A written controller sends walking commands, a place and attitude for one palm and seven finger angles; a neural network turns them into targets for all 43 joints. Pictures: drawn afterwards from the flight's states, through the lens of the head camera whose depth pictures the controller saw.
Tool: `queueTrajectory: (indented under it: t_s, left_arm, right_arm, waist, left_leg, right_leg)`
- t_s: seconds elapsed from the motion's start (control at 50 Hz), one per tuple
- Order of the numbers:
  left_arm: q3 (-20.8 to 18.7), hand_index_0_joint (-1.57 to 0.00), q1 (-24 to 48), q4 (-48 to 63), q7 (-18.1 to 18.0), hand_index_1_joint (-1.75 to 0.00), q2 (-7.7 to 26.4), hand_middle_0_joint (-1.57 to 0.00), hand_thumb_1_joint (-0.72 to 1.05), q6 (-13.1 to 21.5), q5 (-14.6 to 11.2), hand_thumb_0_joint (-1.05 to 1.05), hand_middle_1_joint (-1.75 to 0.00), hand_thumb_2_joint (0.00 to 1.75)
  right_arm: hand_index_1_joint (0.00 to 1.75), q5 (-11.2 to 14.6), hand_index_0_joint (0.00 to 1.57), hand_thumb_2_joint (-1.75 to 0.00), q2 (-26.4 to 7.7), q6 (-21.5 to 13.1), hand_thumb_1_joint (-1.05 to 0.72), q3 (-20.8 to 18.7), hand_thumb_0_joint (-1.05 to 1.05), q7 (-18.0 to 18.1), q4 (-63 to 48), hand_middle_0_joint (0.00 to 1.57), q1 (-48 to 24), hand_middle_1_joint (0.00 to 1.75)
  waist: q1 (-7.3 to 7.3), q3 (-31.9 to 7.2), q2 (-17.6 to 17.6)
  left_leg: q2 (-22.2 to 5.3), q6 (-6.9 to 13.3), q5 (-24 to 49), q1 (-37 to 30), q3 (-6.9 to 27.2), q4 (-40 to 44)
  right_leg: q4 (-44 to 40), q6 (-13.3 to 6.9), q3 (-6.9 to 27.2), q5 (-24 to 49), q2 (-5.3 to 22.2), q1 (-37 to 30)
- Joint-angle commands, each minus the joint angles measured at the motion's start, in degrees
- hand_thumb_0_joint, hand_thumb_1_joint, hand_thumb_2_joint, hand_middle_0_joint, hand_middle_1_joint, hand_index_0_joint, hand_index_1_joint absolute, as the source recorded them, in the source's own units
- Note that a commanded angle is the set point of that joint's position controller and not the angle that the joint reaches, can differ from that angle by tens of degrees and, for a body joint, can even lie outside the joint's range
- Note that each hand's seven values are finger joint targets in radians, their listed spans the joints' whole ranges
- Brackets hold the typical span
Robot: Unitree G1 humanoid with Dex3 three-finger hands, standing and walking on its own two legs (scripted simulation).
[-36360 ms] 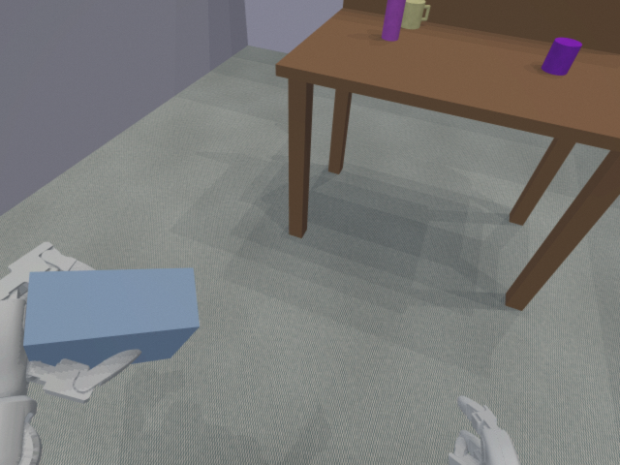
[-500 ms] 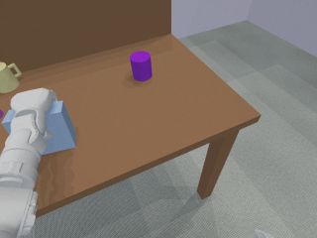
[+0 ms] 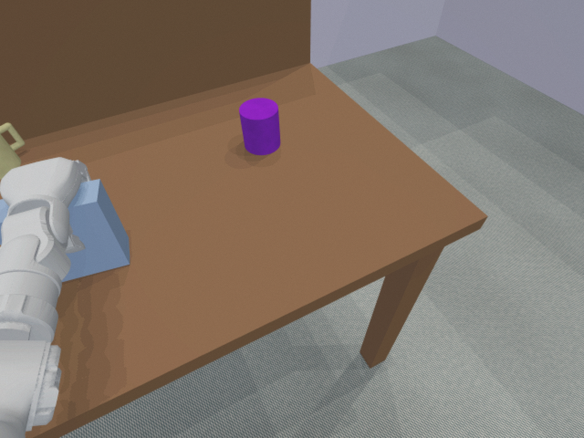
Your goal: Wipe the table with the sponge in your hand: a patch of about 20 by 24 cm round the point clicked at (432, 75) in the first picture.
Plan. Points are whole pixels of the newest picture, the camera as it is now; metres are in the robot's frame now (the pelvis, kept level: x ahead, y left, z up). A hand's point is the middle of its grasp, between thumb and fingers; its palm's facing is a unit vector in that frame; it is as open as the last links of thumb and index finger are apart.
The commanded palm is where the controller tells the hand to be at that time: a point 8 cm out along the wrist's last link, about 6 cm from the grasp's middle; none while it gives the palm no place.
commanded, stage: slide back across to the first lane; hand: left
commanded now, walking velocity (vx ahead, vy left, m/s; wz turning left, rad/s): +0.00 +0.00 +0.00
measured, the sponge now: (74, 244) +0.38 +0.35 +0.05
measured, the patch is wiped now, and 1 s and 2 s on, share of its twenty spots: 1.00 1.00 1.00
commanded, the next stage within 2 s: wipe back along the first lane in 0.40 s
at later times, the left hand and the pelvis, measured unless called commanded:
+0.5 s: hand (20, 231) +0.37 +0.39 +0.10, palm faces -0.06 -0.04 -1.00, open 9.7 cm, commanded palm +0.33 +0.39 +0.14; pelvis +0.02 +0.03 +0.00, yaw +2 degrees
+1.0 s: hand (14, 256) +0.32 +0.38 +0.10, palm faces -0.02 -0.02 -1.00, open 9.7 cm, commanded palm +0.28 +0.36 +0.13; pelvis +0.02 +0.01 +0.00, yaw +2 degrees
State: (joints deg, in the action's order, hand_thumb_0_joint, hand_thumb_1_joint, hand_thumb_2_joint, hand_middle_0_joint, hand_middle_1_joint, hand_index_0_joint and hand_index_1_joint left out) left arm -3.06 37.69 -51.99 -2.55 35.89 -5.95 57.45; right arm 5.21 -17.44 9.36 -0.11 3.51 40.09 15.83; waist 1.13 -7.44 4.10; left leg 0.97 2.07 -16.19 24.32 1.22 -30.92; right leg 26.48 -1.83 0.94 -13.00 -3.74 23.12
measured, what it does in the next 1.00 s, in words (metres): stands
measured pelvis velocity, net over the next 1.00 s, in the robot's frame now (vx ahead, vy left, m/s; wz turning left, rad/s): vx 0.02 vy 0.01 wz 0.03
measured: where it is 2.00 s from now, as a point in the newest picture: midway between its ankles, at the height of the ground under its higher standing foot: outside the picture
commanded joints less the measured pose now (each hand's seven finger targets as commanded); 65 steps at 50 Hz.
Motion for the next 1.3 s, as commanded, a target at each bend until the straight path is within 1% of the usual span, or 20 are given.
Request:
queueTrajectory:
  t_s: [0.0, 0.02, 0.08, 0.18, 0.3, 0.4, 0.42, 0.46, 0.48, 0.62, 0.7, 0.76, 0.78, 0.92, 0.98, 1.02, 1.14, 1.2, 1.22, 1.28]
  left_arm:
    - [-4.42, -1.2, 9.75, 7.86, -1.22, -1.6, 19.49, -1.2, 0.1, -3.15, 1.66, 0.0, -1.6, 1.3]
    - [-5.59, -1.2, 10.24, 9.22, -1.08, -1.6, 20.92, -1.2, 0.1, -3.26, 1.76, 0.0, -1.6, 1.3]
    - [-3.06, -1.2, 7.73, 11.1, -0.3, -1.6, 17.68, -1.2, 0.1, -4.83, 1.23, 0.0, -1.6, 1.3]
    - [-3.34, -1.2, 5.0, 15.99, 1.44, -1.6, 17.29, -1.2, 0.1, -5.69, 0.79, 0.0, -1.6, 1.3]
    - [-1.35, -1.2, 1.45, 21.53, 3.05, -1.6, 13.46, -1.2, 0.1, -5.77, 0.03, 0.0, -1.6, 1.3]
    - [-3.67, -1.2, 3.54, 22.04, 3.43, -1.6, 16.78, -1.2, 0.1, -5.96, 0.18, 0.0, -1.6, 1.3]
    - [-5.01, -1.2, 2.83, 22.29, 3.53, -1.6, 18.06, -1.2, 0.1, -5.82, 0.07, 0.0, -1.6, 1.3]
    - [-4.9, -1.2, 3.01, 21.49, 3.59, -1.6, 18.37, -1.2, 0.1, -5.54, 0.57, 0.0, -1.6, 1.3]
    - [-2.78, -1.2, 3.25, 21.79, 3.9, -1.6, 16.0, -1.2, 0.1, -5.45, 0.58, 0.0, -1.6, 1.3]
    - [-4.35, -1.2, -8.4, 26.69, 4.0, -1.6, 13.34, -1.2, 0.1, -4.31, -1.65, 0.0, -1.6, 1.3]
    - [-2.9, -1.2, -13.24, 28.68, 3.75, -1.6, 10.44, -1.2, 0.1, -5.77, -3.34, 0.0, -1.6, 1.3]
    - [-4.3, -1.2, -16.93, 29.83, 3.76, -1.6, 11.31, -1.2, 0.1, -6.95, -4.14, 0.0, -1.6, 1.3]
    - [-2.61, -1.2, -17.05, 30.58, 3.98, -1.6, 9.44, -1.2, 0.1, -7.37, -4.41, 0.0, -1.6, 1.3]
    - [-3.3, -1.2, -22.85, 33.98, 4.77, -1.6, 9.28, -1.2, 0.1, -8.68, -5.27, 0.0, -1.6, 1.3]
    - [-0.75, -1.2, -22.55, 34.36, 5.06, -1.6, 6.62, -1.2, 0.1, -9.26, -5.34, 0.0, -1.6, 1.3]
    - [-2.79, -1.2, -22.47, 35.21, 5.08, -1.6, 9.11, -1.2, 0.1, -9.5, -5.29, 0.0, -1.6, 1.3]
    - [-1.83, -1.2, -27.56, 38.69, 5.25, -1.6, 6.8, -1.2, 0.1, -9.4, -5.81, 0.0, -1.6, 1.3]
    - [-2.03, -1.2, -29.34, 39.47, 5.23, -1.6, 6.65, -1.2, 0.1, -9.69, -6.26, 0.0, -1.6, 1.3]
    - [-3.8, -1.2, -29.77, 40.68, 5.05, -1.6, 8.25, -1.2, 0.1, -9.8, -6.31, 0.0, -1.6, 1.3]
    - [-1.62, -1.2, -30.01, 41.51, 5.12, -1.6, 5.74, -1.2, 0.1, -10.48, -6.53, 0.0, -1.6, 1.3]
  right_arm:
    - [0.3, -0.1, 0.2, -0.9, -8.54, -2.16, -0.9, -2.51, 0.0, 0.14, -7.8, 0.2, -4.88, 0.3]
    - [0.3, -0.07, 0.2, -0.9, -8.7, -2.1, -0.9, -2.33, 0.0, 0.07, -8.07, 0.2, -5.7, 0.3]
    - [0.3, 0.02, 0.2, -0.9, -8.45, -2.04, -0.9, -2.22, 0.0, -0.31, -8.55, 0.2, -6.55, 0.3]
    - [0.3, -0.21, 0.2, -0.9, -8.59, -1.99, -0.9, -2.33, 0.0, -0.54, -9.2, 0.2, -7.28, 0.3]
    - [0.3, -0.52, 0.2, -0.9, -8.08, -2.08, -0.9, -2.38, 0.0, -1.01, -10.03, 0.2, -8.24, 0.3]
    - [0.3, -0.93, 0.2, -0.9, -8.31, -1.83, -0.9, -1.94, 0.0, -0.7, -9.62, 0.2, -8.54, 0.3]
    - [0.3, -0.96, 0.2, -0.9, -8.33, -1.82, -0.9, -1.74, 0.0, -0.71, -9.83, 0.2, -9.28, 0.3]
    - [0.3, -1.06, 0.2, -0.9, -8.24, -1.79, -0.9, -1.67, 0.0, -0.7, -9.49, 0.2, -8.67, 0.3]
    - [0.3, -1.09, 0.2, -0.9, -8.02, -1.75, -0.9, -1.54, 0.0, -0.77, -9.73, 0.2, -8.83, 0.3]
    - [0.3, -1.39, 0.2, -0.9, -8.04, -2.39, -0.9, -1.82, 0.0, -1.79, -11.49, 0.2, -9.67, 0.3]
    - [0.3, -1.09, 0.2, -0.9, -8.06, -2.55, -0.9, -2.07, 0.0, -2.13, -11.55, 0.2, -9.98, 0.3]
    - [0.3, -0.99, 0.2, -0.9, -8.24, -2.77, -0.9, -1.93, 0.0, -2.33, -11.66, 0.2, -10.42, 0.3]
    - [0.3, -0.95, 0.2, -0.9, -8.09, -2.83, -0.9, -1.82, 0.0, -2.25, -11.79, 0.2, -10.91, 0.3]
    - [0.3, -0.75, 0.2, -0.9, -7.99, -3.43, -0.9, -1.55, 0.0, -2.17, -12.26, 0.2, -12.92, 0.3]
    - [0.3, -0.66, 0.2, -0.9, -7.8, -3.6, -0.9, -1.5, 0.0, -1.86, -12.33, 0.2, -12.75, 0.3]
    - [0.3, -0.71, 0.2, -0.9, -8.03, -3.6, -0.9, -1.36, 0.0, -1.71, -12.42, 0.2, -13.83, 0.3]
    - [0.3, -0.73, 0.2, -0.9, -7.22, -4.12, -0.9, -1.14, 0.0, -1.64, -13.33, 0.2, -14.54, 0.3]
    - [0.3, -0.8, 0.2, -0.9, -7.13, -4.18, -0.9, -1.12, 0.0, -1.56, -13.46, 0.2, -14.86, 0.3]
    - [0.3, -0.85, 0.2, -0.9, -7.27, -4.24, -0.9, -0.98, 0.0, -1.66, -13.56, 0.2, -15.83, 0.3]
    - [0.3, -0.83, 0.2, -0.9, -6.99, -4.23, -0.9, -0.96, 0.0, -1.47, -13.55, 0.2, -15.55, 0.3]
  waist:
    - [-3.1, -10.32, -4.03]
    - [-3.46, -10.68, -3.35]
    - [-3.08, -8.48, -2.35]
    - [-2.97, -10.52, -2.4]
    - [-2.73, -9.83, -0.28]
    - [-2.88, -10.11, -1.36]
    - [-3.47, -10.01, 0.42]
    - [-3.31, -10.12, 0.43]
    - [-2.96, -9.93, 0.6]
    - [-4.54, -12.83, -1.5]
    - [-4.14, -10.44, -2.84]
    - [-4.52, -9.08, -3.95]
    - [-4.26, -8.27, -3.77]
    - [-4.65, -6.22, -4.48]
    - [-3.86, -4.1, -5.43]
    - [-4.33, -4.1, -4.72]
    - [-4.72, -5.12, -4.55]
    - [-4.92, -4.16, -4.93]
    - [-5.24, -4.1, -5.04]
    - [-4.76, -3.13, -5.67]
  left_leg:
    - [1.3, 1.94, 13.48, -4.01, -0.24, 4.19]
    - [1.15, 1.82, 15.24, -4.52, 0.28, 4.6]
    - [0.87, 1.59, 15.95, -6.25, 0.46, 5.15]
    - [0.24, 1.22, 21.33, -10.13, 1.63, 4.93]
    - [-0.85, -0.12, 28.93, -14.48, 3.37, 4.2]
    - [-0.59, -0.45, 28.81, -14.28, 3.38, 4.43]
    - [-0.66, -0.46, 29.46, -14.16, 3.42, 4.61]
    - [-0.68, -0.79, 30.16, -14.36, 3.42, 4.3]
    - [-0.65, -0.91, 30.38, -14.41, 3.46, 4.29]
    - [-1.14, -0.81, 35.44, -15.12, 4.04, 3.35]
    - [-0.93, -0.35, 31.86, -14.19, 3.27, 3.47]
    - [-0.66, 0.0, 30.1, -12.65, 3.0, 3.71]
    - [-0.58, 0.13, 29.22, -12.36, 2.82, 3.88]
    - [0.03, 1.05, 22.26, -10.65, 2.29, 4.12]
    - [0.18, 1.25, 19.65, -9.92, 1.81, 4.13]
    - [0.34, 1.38, 18.54, -9.67, 1.78, 4.11]
    - [0.7, 1.41, 19.15, -10.02, 1.5, 3.23]
    - [0.78, 1.35, 18.01, -9.44, 1.46, 3.32]
    - [0.75, 1.39, 17.86, -9.55, 1.67, 3.31]
    - [0.71, 1.32, 18.01, -9.47, 1.38, 3.27]
  right_leg:
    - [-2.82, -1.74, -0.18, 13.44, 1.51, -13.14]
    - [-2.63, -2.12, -0.26, 14.09, 1.46, -13.47]
    - [-3.18, -2.17, -1.14, 13.05, 1.26, -12.29]
    - [-3.15, -2.51, -1.77, 15.14, 0.98, -12.63]
    - [-3.39, -2.62, -2.7, 14.83, 0.71, -9.84]
    - [-3.48, -2.87, -2.72, 15.42, 0.8, -10.89]
    - [-3.55, -3.11, -2.39, 15.5, 0.87, -11.05]
    - [-3.27, -3.06, -2.66, 15.58, 0.88, -11.06]
    - [-3.34, -2.95, -2.78, 15.47, 0.9, -10.59]
    - [-2.84, -2.74, -2.29, 19.15, 0.98, -13.3]
    - [-3.01, -2.21, -2.68, 18.67, 1.04, -12.97]
    - [-2.76, -2.23, -2.75, 19.2, 1.12, -14.24]
    - [-2.85, -2.17, -2.76, 19.18, 1.2, -14.08]
    - [-2.76, -2.41, -1.82, 18.05, 1.22, -14.98]
    - [-3.02, -2.09, -2.21, 16.91, 1.32, -13.59]
    - [-2.99, -2.36, -1.26, 16.86, 1.29, -14.09]
    - [-2.15, -2.1, -1.4, 18.66, 1.58, -15.2]
    - [-2.24, -1.92, -1.35, 18.16, 1.63, -14.98]
    - [-2.19, -2.28, -0.42, 18.63, 1.45, -15.43]
    - [-2.17, -1.89, -1.35, 18.53, 1.56, -14.65]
